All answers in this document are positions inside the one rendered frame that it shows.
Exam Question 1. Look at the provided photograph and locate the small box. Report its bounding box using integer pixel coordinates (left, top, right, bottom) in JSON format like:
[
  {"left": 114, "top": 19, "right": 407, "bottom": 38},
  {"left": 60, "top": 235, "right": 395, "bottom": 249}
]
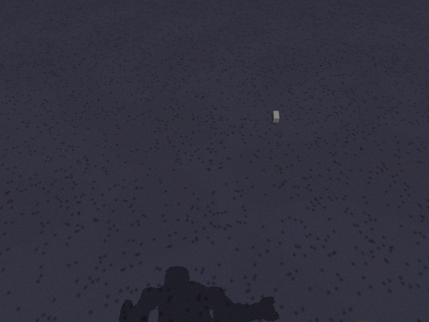
[{"left": 273, "top": 111, "right": 280, "bottom": 122}]

